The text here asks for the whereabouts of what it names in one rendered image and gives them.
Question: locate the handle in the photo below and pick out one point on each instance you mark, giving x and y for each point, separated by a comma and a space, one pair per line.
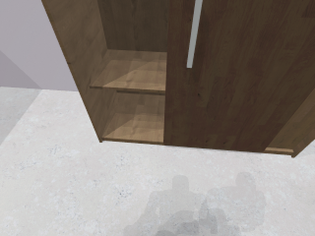
194, 32

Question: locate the wardrobe door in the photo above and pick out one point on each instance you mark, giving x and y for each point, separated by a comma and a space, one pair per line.
300, 124
253, 66

